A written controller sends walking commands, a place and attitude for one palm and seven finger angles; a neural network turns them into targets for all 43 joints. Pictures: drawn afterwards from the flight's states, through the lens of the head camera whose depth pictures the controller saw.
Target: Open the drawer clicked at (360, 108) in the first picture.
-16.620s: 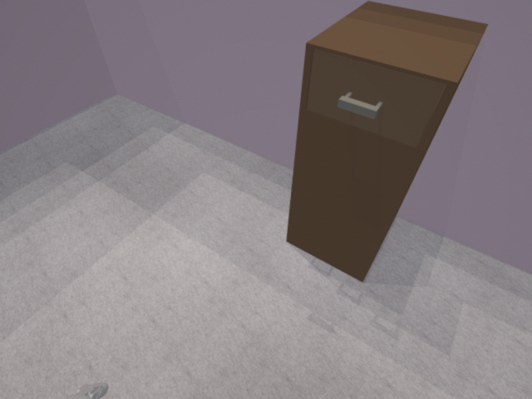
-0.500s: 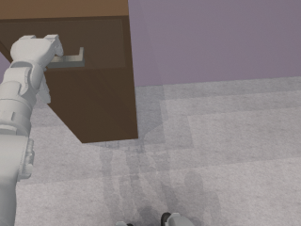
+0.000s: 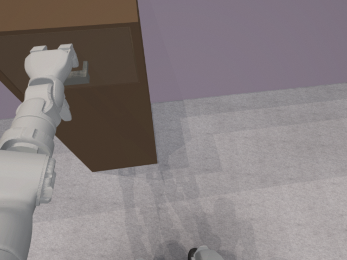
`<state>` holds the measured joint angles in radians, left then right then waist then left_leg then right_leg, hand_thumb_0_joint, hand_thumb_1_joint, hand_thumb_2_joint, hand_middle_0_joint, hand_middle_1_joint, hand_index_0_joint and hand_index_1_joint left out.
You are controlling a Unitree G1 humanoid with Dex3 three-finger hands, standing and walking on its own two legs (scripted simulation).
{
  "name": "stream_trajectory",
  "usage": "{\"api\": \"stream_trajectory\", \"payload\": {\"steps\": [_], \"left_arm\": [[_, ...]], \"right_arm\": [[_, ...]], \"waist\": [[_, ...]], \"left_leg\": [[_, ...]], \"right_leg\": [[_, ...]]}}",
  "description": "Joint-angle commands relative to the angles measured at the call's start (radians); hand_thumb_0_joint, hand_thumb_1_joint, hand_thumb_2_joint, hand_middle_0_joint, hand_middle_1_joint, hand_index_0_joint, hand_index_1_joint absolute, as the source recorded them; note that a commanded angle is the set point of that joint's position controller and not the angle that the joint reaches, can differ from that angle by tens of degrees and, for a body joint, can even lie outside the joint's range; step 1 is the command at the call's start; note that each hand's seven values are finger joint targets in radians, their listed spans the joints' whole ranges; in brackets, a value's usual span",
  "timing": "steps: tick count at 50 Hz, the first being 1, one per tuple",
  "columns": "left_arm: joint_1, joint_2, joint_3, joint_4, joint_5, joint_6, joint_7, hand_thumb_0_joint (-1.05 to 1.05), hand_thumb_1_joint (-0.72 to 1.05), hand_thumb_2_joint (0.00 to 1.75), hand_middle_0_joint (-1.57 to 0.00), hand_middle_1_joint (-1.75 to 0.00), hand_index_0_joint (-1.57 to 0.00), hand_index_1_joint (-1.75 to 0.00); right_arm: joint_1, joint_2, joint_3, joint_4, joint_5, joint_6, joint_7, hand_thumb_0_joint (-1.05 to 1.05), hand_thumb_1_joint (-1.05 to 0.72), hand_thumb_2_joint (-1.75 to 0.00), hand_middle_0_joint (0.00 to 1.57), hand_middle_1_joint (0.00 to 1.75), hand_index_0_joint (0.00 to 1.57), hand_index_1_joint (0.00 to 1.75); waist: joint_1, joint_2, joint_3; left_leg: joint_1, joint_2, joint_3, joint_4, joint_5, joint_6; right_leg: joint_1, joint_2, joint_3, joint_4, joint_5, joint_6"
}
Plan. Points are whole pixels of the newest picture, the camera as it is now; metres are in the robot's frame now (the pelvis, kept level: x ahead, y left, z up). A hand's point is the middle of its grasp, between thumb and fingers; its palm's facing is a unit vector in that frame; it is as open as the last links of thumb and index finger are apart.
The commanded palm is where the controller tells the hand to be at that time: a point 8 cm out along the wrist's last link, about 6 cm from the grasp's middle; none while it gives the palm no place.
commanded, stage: lower the fingers behind the handle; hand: left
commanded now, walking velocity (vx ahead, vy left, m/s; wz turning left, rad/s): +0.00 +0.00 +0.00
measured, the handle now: (67, 72) +0.57 +0.22 +0.06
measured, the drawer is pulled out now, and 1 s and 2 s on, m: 0.00 0.00 0.00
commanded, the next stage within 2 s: lift the fingers back up to retry in 0.76 s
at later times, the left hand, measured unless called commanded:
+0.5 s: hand (61, 84) +0.53 +0.22 +0.07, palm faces -0.03 +0.02 -1.00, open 13.7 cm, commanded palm +0.51 +0.23 +0.08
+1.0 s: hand (60, 84) +0.53 +0.23 +0.07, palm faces -0.04 +0.01 -1.00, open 13.8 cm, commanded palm +0.51 +0.23 +0.10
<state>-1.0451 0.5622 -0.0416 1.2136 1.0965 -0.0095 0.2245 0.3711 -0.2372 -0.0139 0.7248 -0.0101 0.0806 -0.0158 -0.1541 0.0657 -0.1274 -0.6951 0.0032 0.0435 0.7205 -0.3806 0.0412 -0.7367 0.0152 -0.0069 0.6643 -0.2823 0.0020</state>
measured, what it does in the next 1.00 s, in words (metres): stands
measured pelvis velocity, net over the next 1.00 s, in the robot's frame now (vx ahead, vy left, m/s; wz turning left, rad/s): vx -0.03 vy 0.00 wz -0.01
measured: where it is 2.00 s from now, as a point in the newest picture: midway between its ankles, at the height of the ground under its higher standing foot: outside the picture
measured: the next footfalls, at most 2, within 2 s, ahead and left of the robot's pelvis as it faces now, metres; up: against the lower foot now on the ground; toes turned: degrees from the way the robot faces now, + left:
none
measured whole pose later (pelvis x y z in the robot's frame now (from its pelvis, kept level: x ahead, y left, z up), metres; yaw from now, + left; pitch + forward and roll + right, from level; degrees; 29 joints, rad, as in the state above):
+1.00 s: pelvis -0.03 +0.00 -0.02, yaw -1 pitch +23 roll -1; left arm -1.13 0.67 -0.02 1.21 1.10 -0.08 0.19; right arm 0.41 -0.28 0.00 0.68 0.01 0.07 -0.05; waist -0.19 0.06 -0.12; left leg -0.87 0.01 0.05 0.85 -0.39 0.05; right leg -0.91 0.02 0.00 0.79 -0.28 0.00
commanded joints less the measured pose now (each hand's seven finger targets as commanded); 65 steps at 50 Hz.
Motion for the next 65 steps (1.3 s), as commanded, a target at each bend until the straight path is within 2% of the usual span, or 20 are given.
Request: {"api": "stream_trajectory", "payload": {"steps": [1,3,11,13,16,20,22,24,26,31,34,37,41,49,53,55,59,61,63,65], "left_arm": [[-0.332,0.249,0.047,-0.113,-0.006,-0.037,-0.008,0.0,-0.5,0.3,-0.3,-1.2,-0.3,-1.2],[-0.333,0.224,0.024,-0.108,-0.002,-0.051,-0.008,0.0,-0.5,0.3,-0.3,-1.2,-0.3,-1.2],[-0.311,0.26,0.051,-0.089,-0.001,-0.047,0.021,0.0,-0.5,0.3,-0.3,-1.2,-0.3,-1.2],[-0.31,0.2,0.006,-0.075,0.0,-0.03,0.025,0.0,-0.5,0.3,-0.3,-1.2,-0.3,-1.2],[-0.318,0.243,0.026,-0.056,-0.001,-0.008,0.024,0.0,-0.5,0.3,-0.3,-1.2,-0.3,-1.2],[-0.342,0.248,0.004,-0.018,-0.008,0.016,0.003,0.0,-0.5,0.3,-0.3,-1.2,-0.3,-1.2],[-0.362,0.304,0.026,-0.011,-0.002,0.021,-0.006,0.0,-0.5,0.3,-0.3,-1.2,-0.3,-1.2],[-0.368,0.32,0.039,-0.029,0.001,0.013,-0.02,0.0,-0.5,0.3,-0.3,-1.2,-0.3,-1.2],[-0.341,0.317,0.037,-0.025,0.001,0.006,-0.028,0.0,-0.5,0.3,-0.3,-1.2,-0.3,-1.2],[-0.366,0.329,0.027,-0.011,-0.001,-0.012,-0.045,0.0,-0.5,0.3,-0.3,-1.2,-0.3,-1.2],[-0.372,0.348,0.048,-0.039,-0.006,-0.032,-0.053,0.0,-0.5,0.3,-0.3,-1.2,-0.3,-1.2],[-0.354,0.314,0.025,-0.024,-0.007,-0.036,-0.054,0.0,-0.5,0.3,-0.3,-1.2,-0.3,-1.2],[-0.371,0.35,0.051,-0.03,-0.014,-0.041,-0.044,0.0,-0.5,0.3,-0.3,-1.2,-0.3,-1.2],[-0.46,0.404,0.097,-0.131,-0.01,-0.046,-0.019,0.0,-0.5,0.3,-0.3,-1.2,-0.3,-1.2],[-0.522,0.363,0.058,-0.142,-0.01,-0.038,-0.007,0.0,-0.5,0.3,-0.3,-1.2,-0.3,-1.2],[-0.531,0.397,0.091,-0.178,-0.002,-0.044,0.003,0.0,-0.5,0.3,-0.3,-1.2,-0.3,-1.2],[-0.544,0.361,0.095,-0.286,-0.013,-0.065,0.01,0.0,-0.5,0.3,-0.3,-1.2,-0.3,-1.2],[-0.528,0.317,0.075,-0.316,-0.024,-0.066,0.012,0.0,-0.5,0.3,-0.3,-1.2,-0.3,-1.2],[-0.498,0.343,0.104,-0.318,-0.027,-0.06,0.014,0.0,-0.5,0.3,-0.3,-1.2,-0.3,-1.2],[-0.488,0.32,0.086,-0.301,-0.031,-0.044,0.011,0.0,-0.5,0.3,-0.3,-1.2,-0.3,-1.2]], "right_arm": [[0.184,-0.206,-0.069,-0.039,-0.002,-0.01,-0.03,0.0,-0.9,-0.9,0.2,0.3,0.2,0.3],[0.186,-0.204,-0.07,-0.041,0.0,-0.014,-0.031,0.0,-0.9,-0.9,0.2,0.3,0.2,0.3],[0.207,-0.214,-0.076,-0.037,-0.003,-0.012,-0.026,0.0,-0.9,-0.9,0.2,0.3,0.2,0.3],[0.211,-0.209,-0.079,-0.042,0.0,-0.012,-0.023,0.0,-0.9,-0.9,0.2,0.3,0.2,0.3],[0.207,-0.219,-0.076,-0.038,0.002,-0.008,-0.024,0.0,-0.9,-0.9,0.2,0.3,0.2,0.3],[0.203,-0.224,-0.068,-0.046,0.008,-0.009,-0.029,0.0,-0.9,-0.9,0.2,0.3,0.2,0.3],[0.197,-0.23,-0.06,-0.052,0.011,-0.008,-0.036,0.0,-0.9,-0.9,0.2,0.3,0.2,0.3],[0.205,-0.23,-0.06,-0.057,0.012,-0.006,-0.038,0.0,-0.9,-0.9,0.2,0.3,0.2,0.3],[0.205,-0.226,-0.056,-0.066,0.01,-0.008,-0.04,0.0,-0.9,-0.9,0.2,0.3,0.2,0.3],[0.204,-0.229,-0.048,-0.08,0.017,-0.014,-0.05,0.0,-0.9,-0.9,0.2,0.3,0.2,0.3],[0.213,-0.229,-0.05,-0.083,0.014,-0.017,-0.05,0.0,-0.9,-0.9,0.2,0.3,0.2,0.3],[0.218,-0.226,-0.048,-0.085,0.015,-0.021,-0.051,0.0,-0.9,-0.9,0.2,0.3,0.2,0.3],[0.225,-0.231,-0.047,-0.082,0.015,-0.022,-0.05,0.0,-0.9,-0.9,0.2,0.3,0.2,0.3],[0.23,-0.227,-0.055,-0.075,0.011,-0.02,-0.046,0.0,-0.9,-0.9,0.2,0.3,0.2,0.3],[0.223,-0.22,-0.053,-0.068,0.016,-0.026,-0.046,0.0,-0.9,-0.9,0.2,0.3,0.2,0.3],[0.223,-0.222,-0.057,-0.065,0.011,-0.026,-0.047,0.0,-0.9,-0.9,0.2,0.3,0.2,0.3],[0.221,-0.212,-0.07,-0.063,0.002,-0.027,-0.04,0.0,-0.9,-0.9,0.2,0.3,0.2,0.3],[0.216,-0.205,-0.075,-0.061,0.0,-0.027,-0.035,0.0,-0.9,-0.9,0.2,0.3,0.2,0.3],[0.206,-0.208,-0.077,-0.055,0.0,-0.022,-0.032,0.0,-0.9,-0.9,0.2,0.3,0.2,0.3],[0.198,-0.204,-0.075,-0.05,0.002,-0.015,-0.031,0.0,-0.9,-0.9,0.2,0.3,0.2,0.3]], "waist": [[-0.011,-0.067,-0.355],[-0.021,-0.058,-0.32],[-0.02,-0.049,-0.359],[-0.029,-0.039,-0.348],[-0.028,-0.034,-0.341],[-0.05,-0.048,-0.308],[-0.048,-0.053,-0.303],[-0.042,-0.052,-0.342],[-0.034,-0.042,-0.353],[-0.057,-0.072,-0.314],[-0.046,-0.057,-0.353],[-0.053,-0.053,-0.334],[-0.05,-0.066,-0.347],[-0.03,-0.006,-0.451],[-0.043,0.029,-0.403],[-0.028,0.046,-0.454],[-0.007,0.104,-0.538],[-0.008,0.107,-0.527],[0.006,0.096,-0.502],[0.002,0.071,-0.463]], "left_leg": [[0.169,-0.016,-0.037,-0.038,0.39,0.002],[0.152,-0.016,-0.034,-0.035,0.355,0.002],[0.109,-0.019,-0.027,0.003,0.362,0.0],[0.111,-0.021,-0.022,0.005,0.344,0.0],[0.081,-0.023,-0.019,0.012,0.317,0.001],[0.041,-0.026,-0.013,0.009,0.243,0.004],[0.01,-0.028,-0.014,0.01,0.21,0.006],[0.02,-0.028,-0.017,0.019,0.225,0.007],[0.016,-0.028,-0.014,0.023,0.224,0.006],[-0.026,-0.024,-0.022,0.027,0.145,0.01],[-0.011,-0.023,-0.024,0.036,0.168,0.01],[-0.01,-0.019,-0.029,0.038,0.154,0.009],[-0.029,-0.021,-0.031,0.043,0.138,0.011],[0.07,-0.015,-0.044,0.029,0.225,0.008],[0.104,-0.01,-0.054,-0.002,0.215,0.003],[0.158,-0.008,-0.06,-0.004,0.276,0.002],[0.301,0.001,-0.07,-0.001,0.458,-0.016],[0.341,0.004,-0.074,-0.005,0.521,-0.023],[0.344,0.006,-0.074,-0.017,0.55,-0.027],[0.331,0.004,-0.067,-0.029,0.562,-0.024]], "right_leg": [[0.244,0.032,-0.009,-0.032,0.303,-0.021],[0.21,0.032,-0.01,-0.032,0.275,-0.022],[0.195,0.031,-0.006,0.005,0.296,-0.022],[0.175,0.033,-0.008,-0.003,0.276,-0.022],[0.172,0.031,-0.004,0.003,0.262,-0.021],[0.16,0.027,-0.001,-0.005,0.215,-0.016],[0.166,0.024,0.003,0.001,0.194,-0.014],[0.176,0.027,0.004,0.009,0.205,-0.017],[0.18,0.026,0.004,0.015,0.208,-0.015],[0.135,0.026,0.005,0.016,0.132,-0.012],[0.138,0.027,0.005,0.028,0.145,-0.014],[0.101,0.029,-0.003,0.031,0.118,-0.014],[0.106,0.029,0.001,0.033,0.106,-0.012],[0.148,0.031,-0.001,0.025,0.147,-0.016],[0.133,0.031,-0.006,-0.003,0.123,-0.015],[0.151,0.033,-0.008,-0.002,0.152,-0.018],[0.173,0.039,-0.02,-0.007,0.24,-0.026],[0.177,0.042,-0.026,-0.02,0.264,-0.023],[0.197,0.043,-0.028,-0.027,0.279,-0.023],[0.218,0.042,-0.028,-0.042,0.299,-0.022]]}}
